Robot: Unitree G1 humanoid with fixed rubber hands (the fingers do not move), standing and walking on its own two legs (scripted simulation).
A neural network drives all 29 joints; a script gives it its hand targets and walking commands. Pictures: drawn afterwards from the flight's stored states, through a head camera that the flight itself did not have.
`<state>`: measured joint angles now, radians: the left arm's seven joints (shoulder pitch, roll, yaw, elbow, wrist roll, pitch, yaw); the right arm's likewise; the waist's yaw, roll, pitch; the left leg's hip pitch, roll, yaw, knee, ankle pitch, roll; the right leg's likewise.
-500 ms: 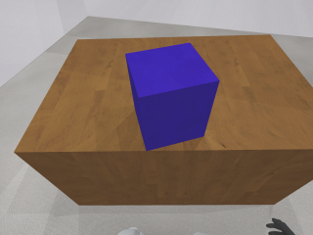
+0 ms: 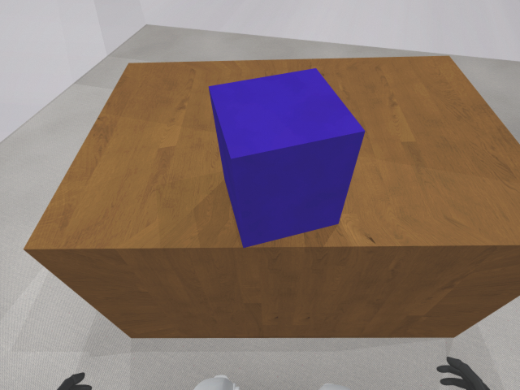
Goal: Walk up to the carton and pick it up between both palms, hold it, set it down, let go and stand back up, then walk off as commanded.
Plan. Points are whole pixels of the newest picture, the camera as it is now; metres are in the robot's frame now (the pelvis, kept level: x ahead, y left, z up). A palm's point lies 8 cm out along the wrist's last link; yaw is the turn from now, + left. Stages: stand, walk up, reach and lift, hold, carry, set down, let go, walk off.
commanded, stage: reach and lift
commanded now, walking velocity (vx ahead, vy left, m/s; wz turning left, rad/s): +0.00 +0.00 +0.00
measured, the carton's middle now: (278, 160) +0.52 -0.02 +0.04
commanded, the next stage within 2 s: none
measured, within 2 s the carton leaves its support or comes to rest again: neither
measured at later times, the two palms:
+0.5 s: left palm (95, 374) +0.16 +0.25 -0.02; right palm out of the picture +0.14 -0.34 -0.05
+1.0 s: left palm (133, 346) +0.19 +0.19 +0.01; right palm (502, 360) +0.17 -0.32 -0.01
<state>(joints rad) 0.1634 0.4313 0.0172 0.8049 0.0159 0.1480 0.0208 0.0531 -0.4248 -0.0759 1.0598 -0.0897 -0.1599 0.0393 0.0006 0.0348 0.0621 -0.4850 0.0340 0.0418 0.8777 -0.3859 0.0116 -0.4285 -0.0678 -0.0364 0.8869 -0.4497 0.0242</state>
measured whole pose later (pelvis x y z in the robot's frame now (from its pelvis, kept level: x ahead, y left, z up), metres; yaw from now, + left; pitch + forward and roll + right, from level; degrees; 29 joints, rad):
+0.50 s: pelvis +0.00 -0.04 +0.03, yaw -1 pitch -6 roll +3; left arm 0.19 0.38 0.02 0.48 0.02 0.28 0.04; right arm 0.16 -0.36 -0.13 0.84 -0.06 -0.24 0.10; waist 0.00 -0.02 0.07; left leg -0.22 0.04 0.05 0.56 -0.25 -0.02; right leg -0.23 -0.05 -0.04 0.70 -0.37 -0.02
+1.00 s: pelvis +0.01 -0.05 +0.04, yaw -1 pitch -6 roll +4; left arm 0.21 0.25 0.02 0.41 0.02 0.05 0.11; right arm 0.20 -0.29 -0.09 0.60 0.06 -0.22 0.12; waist 0.00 -0.02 0.07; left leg -0.15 0.04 0.06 0.45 -0.19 -0.02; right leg -0.18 -0.05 -0.04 0.63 -0.35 -0.03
